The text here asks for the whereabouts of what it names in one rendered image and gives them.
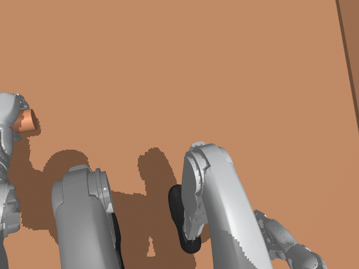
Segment left robot arm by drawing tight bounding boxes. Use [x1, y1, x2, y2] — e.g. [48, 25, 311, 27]
[0, 124, 20, 269]

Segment can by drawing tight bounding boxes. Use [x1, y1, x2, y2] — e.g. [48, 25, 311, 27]
[12, 109, 38, 133]

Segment left robot foot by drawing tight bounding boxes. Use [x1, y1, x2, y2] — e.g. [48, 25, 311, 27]
[112, 213, 125, 269]

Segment right robot arm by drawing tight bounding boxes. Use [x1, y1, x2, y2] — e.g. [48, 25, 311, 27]
[286, 244, 327, 269]

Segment right robot foot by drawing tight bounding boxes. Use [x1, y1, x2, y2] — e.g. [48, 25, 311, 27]
[168, 184, 201, 254]

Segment left robot hand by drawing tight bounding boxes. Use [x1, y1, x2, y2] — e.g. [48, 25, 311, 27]
[0, 92, 30, 142]

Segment right robot hand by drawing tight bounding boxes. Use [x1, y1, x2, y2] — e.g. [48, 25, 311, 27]
[253, 210, 299, 261]

